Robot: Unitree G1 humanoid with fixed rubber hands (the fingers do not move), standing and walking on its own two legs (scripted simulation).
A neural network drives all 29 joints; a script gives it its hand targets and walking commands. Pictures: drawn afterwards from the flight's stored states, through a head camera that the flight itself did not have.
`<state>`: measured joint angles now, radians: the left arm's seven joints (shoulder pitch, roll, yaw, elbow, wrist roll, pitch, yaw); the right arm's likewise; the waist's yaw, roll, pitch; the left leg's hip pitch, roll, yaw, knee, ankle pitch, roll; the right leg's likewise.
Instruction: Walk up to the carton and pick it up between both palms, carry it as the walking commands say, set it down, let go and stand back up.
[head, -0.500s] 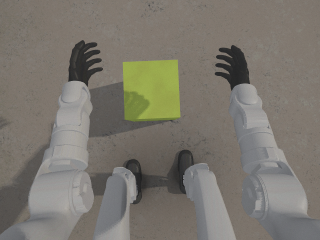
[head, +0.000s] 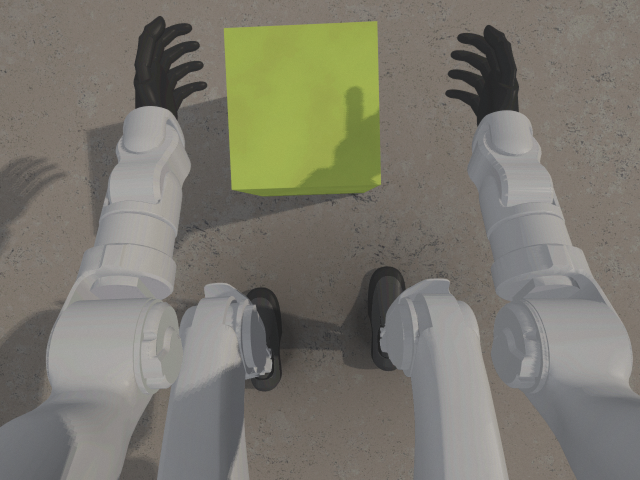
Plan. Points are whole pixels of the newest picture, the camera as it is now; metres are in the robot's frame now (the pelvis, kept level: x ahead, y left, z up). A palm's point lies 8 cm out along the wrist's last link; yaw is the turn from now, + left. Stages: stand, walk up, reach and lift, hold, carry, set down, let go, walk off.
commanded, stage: reach and lift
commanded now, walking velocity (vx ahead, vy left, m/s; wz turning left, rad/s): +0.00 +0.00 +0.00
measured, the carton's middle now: (308, 127) +0.53 +0.02 -0.36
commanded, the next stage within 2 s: none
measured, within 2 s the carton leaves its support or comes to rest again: neither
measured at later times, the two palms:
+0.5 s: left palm (202, 139) +0.50 +0.16 -0.27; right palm (462, 131) +0.49 -0.21 -0.28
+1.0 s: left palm (203, 132) +0.51 +0.16 -0.28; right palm (451, 128) +0.50 -0.19 -0.29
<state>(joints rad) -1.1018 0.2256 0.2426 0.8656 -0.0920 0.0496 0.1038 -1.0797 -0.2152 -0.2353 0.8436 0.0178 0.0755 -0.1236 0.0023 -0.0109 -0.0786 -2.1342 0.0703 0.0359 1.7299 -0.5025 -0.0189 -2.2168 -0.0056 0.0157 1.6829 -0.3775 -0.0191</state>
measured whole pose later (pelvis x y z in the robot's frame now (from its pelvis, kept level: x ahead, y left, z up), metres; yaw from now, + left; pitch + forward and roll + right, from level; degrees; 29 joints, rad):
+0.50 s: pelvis -0.02 +0.01 -0.09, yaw -1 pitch +46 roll +3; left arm -1.28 0.31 0.07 1.06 -0.23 -0.01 0.13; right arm -1.30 -0.36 -0.11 1.09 0.20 0.00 -0.13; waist 0.00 -0.01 0.18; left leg -2.31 0.07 0.02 2.04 -0.53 -0.02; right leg -2.39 -0.01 0.02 1.98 -0.38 -0.02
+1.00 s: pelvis -0.02 +0.01 -0.10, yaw +0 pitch +44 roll +3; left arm -1.34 0.32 0.02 1.09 -0.27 -0.02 0.13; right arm -1.35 -0.36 -0.05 1.14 0.24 -0.02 -0.13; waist 0.00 -0.01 0.21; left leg -2.32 0.06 0.02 2.08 -0.53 -0.02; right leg -2.40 -0.01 0.02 2.02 -0.39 -0.02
